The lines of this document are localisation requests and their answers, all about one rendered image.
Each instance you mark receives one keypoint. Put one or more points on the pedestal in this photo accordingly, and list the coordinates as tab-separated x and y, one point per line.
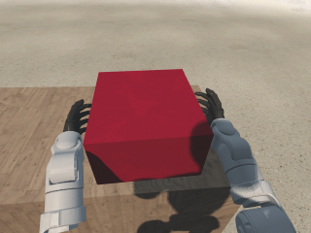
31	118

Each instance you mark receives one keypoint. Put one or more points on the robot right forearm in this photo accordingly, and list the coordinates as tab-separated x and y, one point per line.
247	185

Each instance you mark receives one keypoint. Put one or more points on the carton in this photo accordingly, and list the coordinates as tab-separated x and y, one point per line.
145	125

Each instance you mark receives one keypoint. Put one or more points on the robot right upper arm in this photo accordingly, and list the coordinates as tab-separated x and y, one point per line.
263	220

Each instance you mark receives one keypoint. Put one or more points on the robot right hand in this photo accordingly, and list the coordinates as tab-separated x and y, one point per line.
213	105

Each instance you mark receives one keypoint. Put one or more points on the robot left hand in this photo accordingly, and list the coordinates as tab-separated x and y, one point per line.
73	122

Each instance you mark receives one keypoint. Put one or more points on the robot left forearm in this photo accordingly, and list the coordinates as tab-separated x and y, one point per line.
64	199

